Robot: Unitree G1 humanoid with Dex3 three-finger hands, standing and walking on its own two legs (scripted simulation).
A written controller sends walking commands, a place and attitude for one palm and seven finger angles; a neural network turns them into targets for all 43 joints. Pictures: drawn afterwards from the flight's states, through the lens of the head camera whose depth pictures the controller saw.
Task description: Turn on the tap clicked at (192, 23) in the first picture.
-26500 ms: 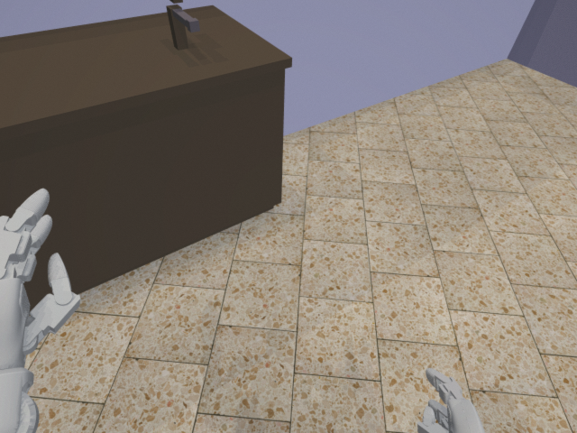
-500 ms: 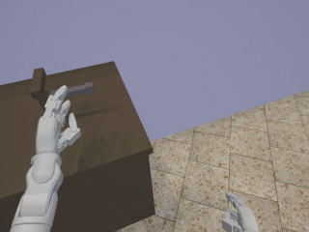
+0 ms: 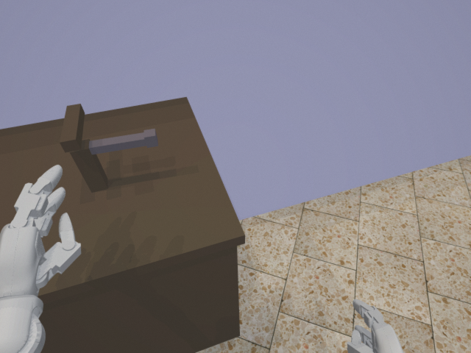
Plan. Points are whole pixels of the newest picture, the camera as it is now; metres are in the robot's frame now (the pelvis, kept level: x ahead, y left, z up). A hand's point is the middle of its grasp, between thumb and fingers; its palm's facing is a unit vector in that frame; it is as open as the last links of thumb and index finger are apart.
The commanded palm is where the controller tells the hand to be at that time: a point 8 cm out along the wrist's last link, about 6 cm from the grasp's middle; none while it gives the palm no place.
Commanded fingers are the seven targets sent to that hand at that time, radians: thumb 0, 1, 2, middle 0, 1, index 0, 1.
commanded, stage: draw the hand back beside the body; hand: left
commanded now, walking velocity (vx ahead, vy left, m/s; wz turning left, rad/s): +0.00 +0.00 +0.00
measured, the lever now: (151, 138) +0.50 +0.24 +0.11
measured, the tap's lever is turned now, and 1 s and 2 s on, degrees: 86 86 86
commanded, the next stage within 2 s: step back with the hand held close in 0.28 s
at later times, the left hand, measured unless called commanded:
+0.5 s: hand (67, 249) +0.20 +0.24 +0.16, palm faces +0.41 -0.83 -0.38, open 7.5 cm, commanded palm +0.14 +0.28 +0.17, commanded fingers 0.00 0.90 0.90 -0.20 -0.30 -0.20 -0.30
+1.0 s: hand (26, 301) +0.13 +0.26 +0.15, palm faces +0.39 -0.82 -0.42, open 7.4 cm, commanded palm +0.08 +0.30 +0.17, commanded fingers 0.00 0.90 0.90 -0.20 -0.30 -0.20 -0.30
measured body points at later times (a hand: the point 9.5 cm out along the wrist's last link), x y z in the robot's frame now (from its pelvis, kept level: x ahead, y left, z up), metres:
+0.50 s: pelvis -0.01 -0.01 +0.00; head -0.02 -0.03 +0.45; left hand +0.17 +0.29 +0.18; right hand +0.18 -0.23 -0.09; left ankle -0.01 +0.11 -0.74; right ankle -0.04 -0.09 -0.74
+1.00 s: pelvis -0.08 +0.02 -0.01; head -0.07 +0.01 +0.44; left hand +0.10 +0.30 +0.17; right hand +0.11 -0.22 -0.09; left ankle -0.01 +0.11 -0.74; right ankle -0.04 -0.09 -0.74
